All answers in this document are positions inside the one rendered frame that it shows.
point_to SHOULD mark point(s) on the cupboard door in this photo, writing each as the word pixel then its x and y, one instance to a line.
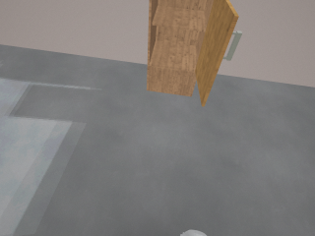
pixel 221 24

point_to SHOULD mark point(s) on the handle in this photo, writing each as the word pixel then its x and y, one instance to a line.
pixel 237 35

